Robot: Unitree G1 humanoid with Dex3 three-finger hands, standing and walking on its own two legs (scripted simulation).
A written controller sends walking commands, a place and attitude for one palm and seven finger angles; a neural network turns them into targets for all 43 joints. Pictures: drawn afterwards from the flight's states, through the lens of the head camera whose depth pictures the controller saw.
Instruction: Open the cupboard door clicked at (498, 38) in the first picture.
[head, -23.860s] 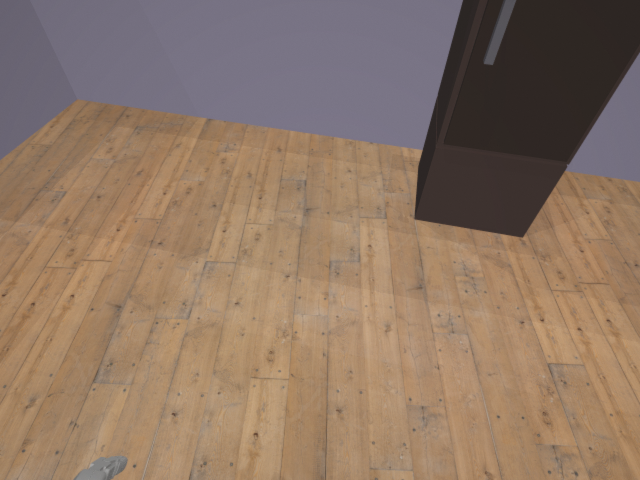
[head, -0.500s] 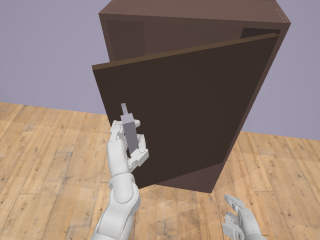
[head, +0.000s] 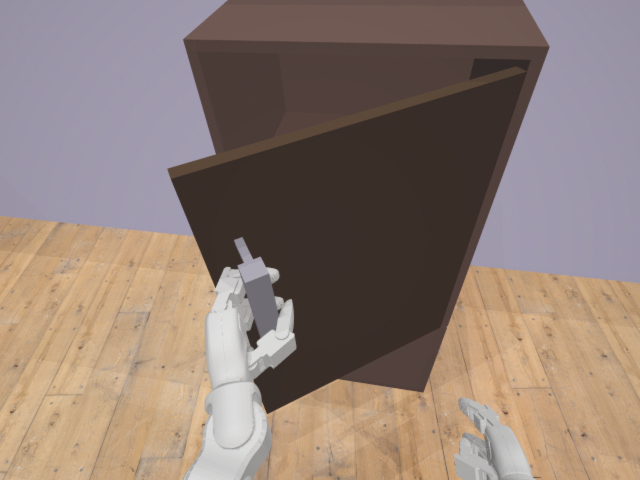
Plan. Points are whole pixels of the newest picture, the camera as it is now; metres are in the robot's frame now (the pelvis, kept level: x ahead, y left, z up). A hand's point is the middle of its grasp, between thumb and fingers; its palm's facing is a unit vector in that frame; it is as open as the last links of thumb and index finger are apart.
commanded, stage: open thumb and fingers to let go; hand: left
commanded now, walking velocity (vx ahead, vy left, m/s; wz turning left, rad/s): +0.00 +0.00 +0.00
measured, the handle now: (259, 300) +0.31 +0.09 +0.09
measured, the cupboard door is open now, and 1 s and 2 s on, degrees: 36 37 37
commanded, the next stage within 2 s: slide the hand sideways off the handle in 0.66 s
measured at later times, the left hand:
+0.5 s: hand (271, 329) +0.27 +0.07 +0.09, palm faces +0.21 -0.98 +0.00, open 14.1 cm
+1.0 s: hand (264, 360) +0.23 +0.07 +0.09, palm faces -0.23 -0.97 -0.01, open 16.3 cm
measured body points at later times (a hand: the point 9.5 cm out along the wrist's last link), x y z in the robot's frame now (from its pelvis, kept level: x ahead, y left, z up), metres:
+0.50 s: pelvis -0.01 +0.02 +0.00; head -0.01 +0.01 +0.45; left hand +0.25 +0.12 +0.10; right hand +0.17 -0.18 -0.09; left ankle -0.02 +0.14 -0.72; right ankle +0.02 -0.06 -0.72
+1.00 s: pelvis -0.02 +0.04 -0.01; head -0.01 +0.02 +0.44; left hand +0.24 +0.13 +0.09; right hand +0.16 -0.18 -0.09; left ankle -0.02 +0.14 -0.72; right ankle +0.02 -0.06 -0.72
